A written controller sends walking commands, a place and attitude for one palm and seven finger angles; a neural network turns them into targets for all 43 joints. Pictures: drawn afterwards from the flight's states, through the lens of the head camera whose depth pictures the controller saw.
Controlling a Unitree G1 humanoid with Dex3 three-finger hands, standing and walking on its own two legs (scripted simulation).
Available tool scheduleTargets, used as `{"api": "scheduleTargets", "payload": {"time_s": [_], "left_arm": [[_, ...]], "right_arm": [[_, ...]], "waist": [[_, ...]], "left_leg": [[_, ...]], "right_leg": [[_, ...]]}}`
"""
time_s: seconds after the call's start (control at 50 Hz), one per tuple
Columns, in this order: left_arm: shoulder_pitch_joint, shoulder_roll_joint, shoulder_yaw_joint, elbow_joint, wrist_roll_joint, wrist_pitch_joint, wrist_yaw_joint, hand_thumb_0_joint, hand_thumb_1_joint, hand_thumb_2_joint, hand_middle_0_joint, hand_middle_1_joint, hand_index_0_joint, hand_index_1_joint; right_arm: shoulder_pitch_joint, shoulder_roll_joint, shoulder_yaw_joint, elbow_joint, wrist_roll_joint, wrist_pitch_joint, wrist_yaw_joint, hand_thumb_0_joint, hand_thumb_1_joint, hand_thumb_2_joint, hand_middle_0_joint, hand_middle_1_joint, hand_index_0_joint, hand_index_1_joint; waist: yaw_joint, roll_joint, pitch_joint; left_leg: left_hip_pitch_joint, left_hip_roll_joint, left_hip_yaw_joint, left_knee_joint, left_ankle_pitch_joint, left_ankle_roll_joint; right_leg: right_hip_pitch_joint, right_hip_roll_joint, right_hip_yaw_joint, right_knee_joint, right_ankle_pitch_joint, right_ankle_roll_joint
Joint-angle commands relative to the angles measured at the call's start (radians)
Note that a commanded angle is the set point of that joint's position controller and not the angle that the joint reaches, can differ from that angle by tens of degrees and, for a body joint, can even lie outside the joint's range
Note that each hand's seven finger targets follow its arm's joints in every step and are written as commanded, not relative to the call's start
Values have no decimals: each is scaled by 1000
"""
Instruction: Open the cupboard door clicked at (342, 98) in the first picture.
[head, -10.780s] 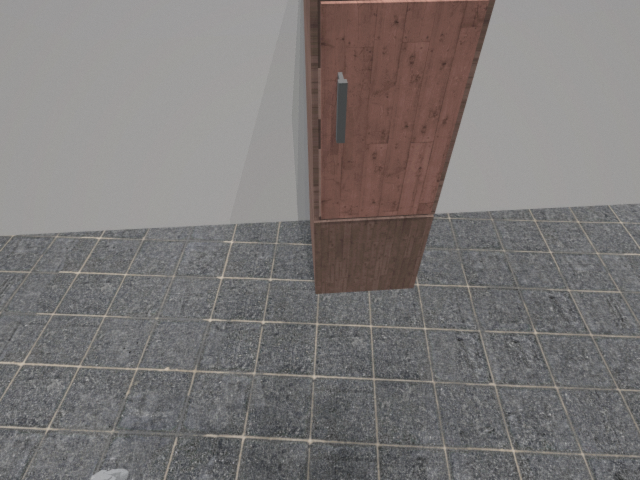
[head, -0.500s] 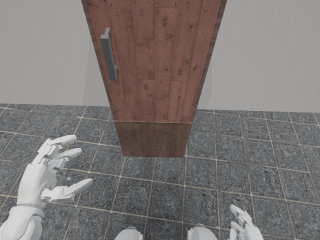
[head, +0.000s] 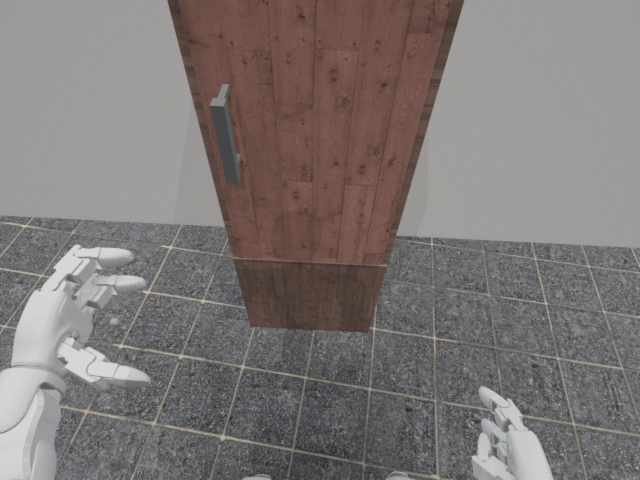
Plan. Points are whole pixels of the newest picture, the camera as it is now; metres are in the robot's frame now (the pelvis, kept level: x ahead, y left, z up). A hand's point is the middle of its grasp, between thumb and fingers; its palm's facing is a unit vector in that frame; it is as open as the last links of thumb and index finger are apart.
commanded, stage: raise the hand with hooked fingers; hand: left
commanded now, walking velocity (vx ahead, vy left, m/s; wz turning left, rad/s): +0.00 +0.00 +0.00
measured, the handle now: (229, 136) +0.60 +0.19 +0.08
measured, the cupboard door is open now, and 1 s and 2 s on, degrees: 0 0 0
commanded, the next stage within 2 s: move the hooked fingers beside the handle in 0.76 s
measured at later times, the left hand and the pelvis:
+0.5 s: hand (111, 280) +0.30 +0.26 +0.10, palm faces +0.04 -1.00 -0.03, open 14.0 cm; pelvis +0.00 -0.01 +0.01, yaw -1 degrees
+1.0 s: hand (102, 283) +0.30 +0.27 +0.10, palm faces +0.06 -1.00 -0.02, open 14.0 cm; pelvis -0.01 +0.00 +0.01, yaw -1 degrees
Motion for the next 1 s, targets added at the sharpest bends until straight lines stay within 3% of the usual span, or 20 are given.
{"api": "scheduleTargets", "payload": {"time_s": [0.0,0.06,0.14,0.18,0.24,0.28,0.32,0.42,0.56,0.62,0.76,0.84,0.92,0.94,0.98], "left_arm": [[-218,244,129,-148,-31,-51,-32,0,-500,300,-300,-1200,-300,-1200],[-255,250,138,-99,-35,-49,-51,0,-500,300,-300,-1200,-300,-1200],[-319,291,169,-57,-39,-47,-76,0,-500,300,-300,-1200,-300,-1200],[-343,295,171,-31,-40,-44,-83,0,-500,300,-300,-1200,-300,-1200],[-397,332,189,-19,-37,-43,-94,0,-500,300,-300,-1200,-300,-1200],[-343,299,174,11,-39,-39,-97,0,-500,300,-300,-1200,-300,-1200],[-333,297,170,14,-40,-38,-102,0,-500,300,-300,-1200,-300,-1200],[-363,319,193,11,-39,-50,-83,0,-500,300,-300,-1200,-300,-1200],[-391,303,170,-13,-25,-83,-75,0,-500,300,-300,-1200,-300,-1200],[-401,319,183,0,-25,-83,-77,0,-500,300,-300,-1200,-300,-1200],[-401,297,161,23,-28,-71,-89,0,-500,300,-300,-1200,-300,-1200],[-412,305,167,25,-31,-65,-92,0,-500,300,-300,-1200,-300,-1200],[-535,330,168,82,-22,-70,-91,0,-500,300,-300,-1200,-300,-1200],[-592,324,150,104,-14,-72,-94,0,-500,300,-300,-1200,-300,-1200],[-606,341,158,151,-5,-75,-98,0,-500,300,-300,-1200,-300,-1200]], "right_arm": [[-13,-151,-66,-127,7,-44,-21,0,-900,-900,200,300,200,300],[-8,-150,-67,-120,10,-38,-23,0,-900,-900,200,300,200,300],[-5,-154,-65,-113,7,-32,-26,0,-900,-900,200,300,200,300],[-2,-157,-68,-112,10,-27,-29,0,-900,-900,200,300,200,300],[-1,-158,-67,-109,11,-23,-30,0,-900,-900,200,300,200,300],[6,-155,-71,-114,11,-22,-28,0,-900,-900,200,300,200,300],[4,-156,-70,-120,10,-19,-23,0,-900,-900,200,300,200,300],[7,-162,-73,-126,8,-10,-19,0,-900,-900,200,300,200,300],[3,-152,-73,-123,10,-7,-24,0,-900,-900,200,300,200,300],[-2,-156,-69,-120,8,-8,-28,0,-900,-900,200,300,200,300],[-4,-155,-65,-119,11,-11,-32,0,-900,-900,200,300,200,300],[-8,-155,-63,-120,9,-13,-33,0,-900,-900,200,300,200,300],[6,-163,-62,-101,7,-9,-43,0,-900,-900,200,300,200,300],[7,-163,-60,-90,8,-8,-45,0,-900,-900,200,300,200,300],[14,-165,-61,-87,9,-5,-47,0,-900,-900,200,300,200,300]], "waist": [[-4,55,-200],[-9,29,-201],[-2,54,-225],[-6,17,-212],[0,65,-227],[3,36,-223],[9,50,-216],[7,16,-199],[0,73,-200],[1,61,-200],[-2,37,-183],[-1,56,-178],[-24,18,-163],[-37,37,-160],[-32,38,-170]], "left_leg": [[40,-53,8,-183,343,14],[45,-52,16,-191,348,16],[65,-53,20,-203,378,16],[60,-51,20,-212,364,17],[82,-53,22,-227,370,17],[92,-52,25,-233,385,18],[92,-53,27,-239,392,17],[79,-54,28,-251,360,18],[103,-53,30,-261,330,17],[97,-52,25,-263,316,17],[95,-50,20,-269,305,16],[92,-52,20,-266,291,14],[73,-49,17,-257,259,15],[70,-52,19,-252,244,15],[63,-51,19,-250,230,14]], "right_leg": [[236,72,24,-113,223,-43],[248,68,30,-131,241,-38],[280,64,37,-138,278,-41],[280,63,38,-150,265,-37],[301,61,45,-160,270,-41],[300,63,39,-164,286,-39],[305,63,38,-162,296,-43],[300,63,41,-172,263,-40],[284,63,45,-180,227,-41],[288,65,46,-180,211,-43],[275,65,39,-183,202,-42],[267,64,42,-182,187,-44],[237,65,47,-184,152,-41],[223,63,53,-185,140,-40],[219,60,55,-183,119,-41]]}}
